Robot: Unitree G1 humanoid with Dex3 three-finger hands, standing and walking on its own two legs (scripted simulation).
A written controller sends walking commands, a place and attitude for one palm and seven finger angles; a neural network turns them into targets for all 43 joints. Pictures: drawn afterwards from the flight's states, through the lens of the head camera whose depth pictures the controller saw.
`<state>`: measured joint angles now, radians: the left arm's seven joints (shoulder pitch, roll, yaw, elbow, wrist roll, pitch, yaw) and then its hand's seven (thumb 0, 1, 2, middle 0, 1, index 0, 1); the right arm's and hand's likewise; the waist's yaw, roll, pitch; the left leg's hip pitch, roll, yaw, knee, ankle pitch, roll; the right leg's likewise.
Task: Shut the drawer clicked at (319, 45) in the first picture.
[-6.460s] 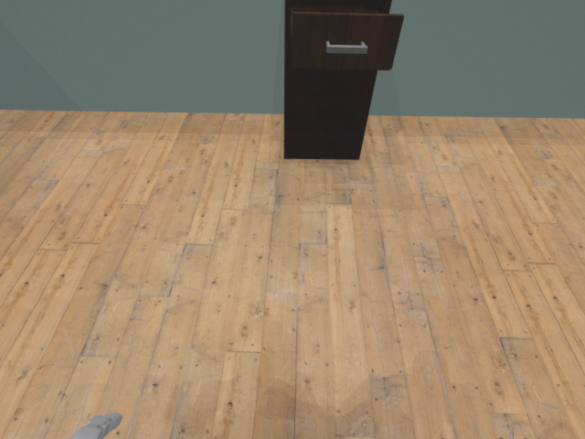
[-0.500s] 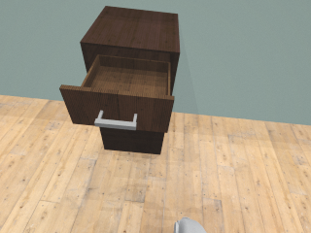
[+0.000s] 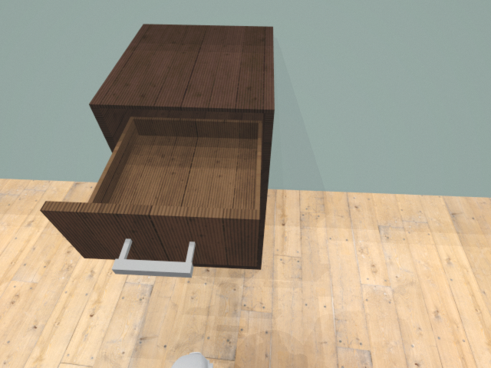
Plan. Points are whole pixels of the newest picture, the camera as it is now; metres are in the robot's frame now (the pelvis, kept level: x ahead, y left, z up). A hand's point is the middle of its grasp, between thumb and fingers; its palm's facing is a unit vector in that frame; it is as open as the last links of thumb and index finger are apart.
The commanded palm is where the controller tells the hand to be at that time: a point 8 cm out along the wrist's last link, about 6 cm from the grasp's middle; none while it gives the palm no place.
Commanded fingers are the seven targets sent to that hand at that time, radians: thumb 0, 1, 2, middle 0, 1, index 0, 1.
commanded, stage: come to a stop and stand still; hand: left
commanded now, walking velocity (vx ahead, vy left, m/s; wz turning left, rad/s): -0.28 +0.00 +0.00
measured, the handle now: (156, 257) +0.31 +0.18 -0.03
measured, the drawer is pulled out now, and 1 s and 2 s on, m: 0.29 0.29 0.29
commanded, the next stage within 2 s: none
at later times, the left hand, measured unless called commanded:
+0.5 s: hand out of the picture +0.02 +0.17 -0.17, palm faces +0.00 -0.95 -0.31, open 7.4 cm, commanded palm none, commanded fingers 0.00 0.90 0.90 -0.20 -0.30 -0.20 -0.30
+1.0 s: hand out of the picture -0.06 +0.10 -0.17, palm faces +0.03 -0.98 -0.20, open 7.3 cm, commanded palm none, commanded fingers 0.00 0.90 0.90 -0.20 -0.30 -0.20 -0.30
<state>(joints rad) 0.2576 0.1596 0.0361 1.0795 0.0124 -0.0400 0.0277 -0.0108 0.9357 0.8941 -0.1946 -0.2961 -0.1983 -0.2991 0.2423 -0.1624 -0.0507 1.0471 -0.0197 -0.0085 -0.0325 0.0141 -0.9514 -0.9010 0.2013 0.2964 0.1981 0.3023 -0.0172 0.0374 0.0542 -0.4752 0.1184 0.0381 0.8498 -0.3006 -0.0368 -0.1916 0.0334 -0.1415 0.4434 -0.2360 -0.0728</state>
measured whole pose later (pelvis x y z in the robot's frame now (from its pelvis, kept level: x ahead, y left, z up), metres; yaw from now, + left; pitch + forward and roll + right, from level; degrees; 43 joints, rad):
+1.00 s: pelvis -0.08 -0.08 +0.00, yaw -2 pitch -3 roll +0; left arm 0.25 0.15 0.02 1.13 0.00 0.01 0.03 0.00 0.93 0.89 -0.20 -0.30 -0.20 -0.30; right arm 0.29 -0.12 -0.01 1.16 -0.02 0.02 -0.04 0.00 -0.91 -0.90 0.20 0.30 0.20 0.30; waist 0.01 0.00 0.02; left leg -0.10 0.04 0.02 0.40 -0.25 -0.03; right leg -0.18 0.06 -0.09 0.38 -0.17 -0.08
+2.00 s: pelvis -0.05 -0.03 +0.01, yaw -3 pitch +0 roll +0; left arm 0.31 0.12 0.00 1.14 0.01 -0.02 0.04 0.00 0.91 0.89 -0.19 -0.30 -0.20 -0.30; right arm 0.30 -0.12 0.00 1.14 -0.01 -0.03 -0.04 0.00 -0.92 -0.90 0.20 0.30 0.20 0.30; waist 0.00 0.00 0.02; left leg -0.09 -0.02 0.05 0.37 -0.27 0.03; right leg -0.21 0.01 -0.06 0.41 -0.20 -0.03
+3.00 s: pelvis -0.05 -0.02 +0.00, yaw -3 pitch -2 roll +1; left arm 0.30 0.14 -0.01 1.11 0.01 0.00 0.03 0.00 0.91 0.89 -0.19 -0.30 -0.20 -0.30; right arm 0.33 -0.14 0.03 1.14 -0.01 -0.02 -0.02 0.00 -0.91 -0.90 0.20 0.30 0.20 0.30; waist 0.00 0.01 0.05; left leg -0.08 -0.05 0.06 0.43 -0.31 0.05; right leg -0.21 -0.02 -0.04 0.50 -0.26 -0.01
